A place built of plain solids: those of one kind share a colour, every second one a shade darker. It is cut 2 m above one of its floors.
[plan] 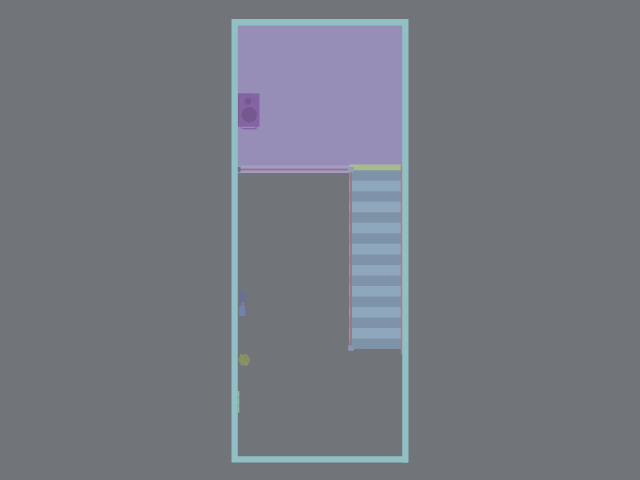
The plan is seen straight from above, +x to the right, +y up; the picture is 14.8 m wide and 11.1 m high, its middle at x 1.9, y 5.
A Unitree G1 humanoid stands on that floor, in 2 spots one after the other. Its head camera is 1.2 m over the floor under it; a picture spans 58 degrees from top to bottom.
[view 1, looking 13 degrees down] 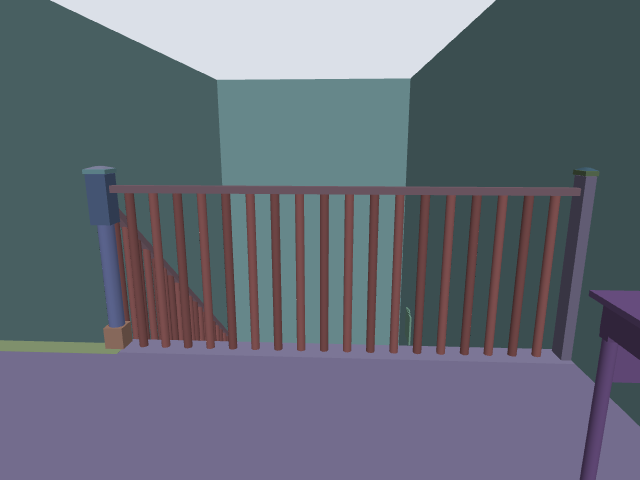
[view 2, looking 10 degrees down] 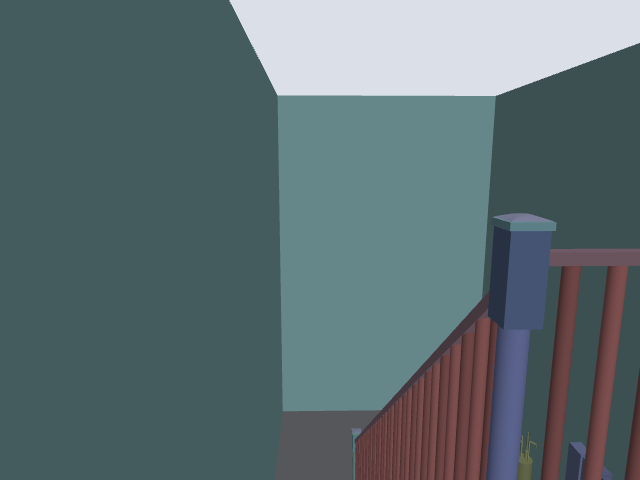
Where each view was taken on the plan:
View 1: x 1.28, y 8.96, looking -87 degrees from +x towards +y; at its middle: bal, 2.39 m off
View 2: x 3.20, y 7.83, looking -91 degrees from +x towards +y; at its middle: wall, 7.95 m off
